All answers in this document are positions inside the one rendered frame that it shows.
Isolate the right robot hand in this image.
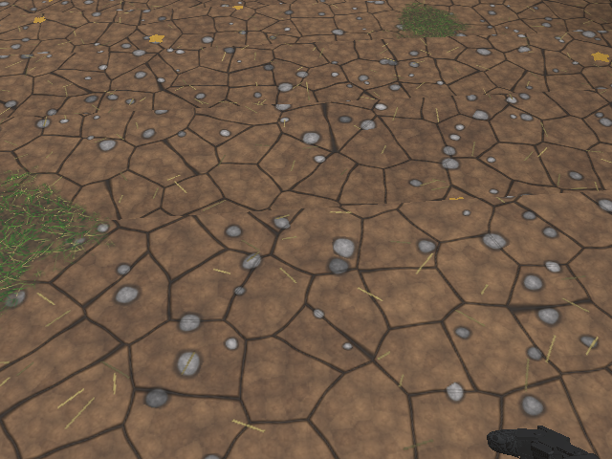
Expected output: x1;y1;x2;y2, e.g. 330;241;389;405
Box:
487;426;600;459

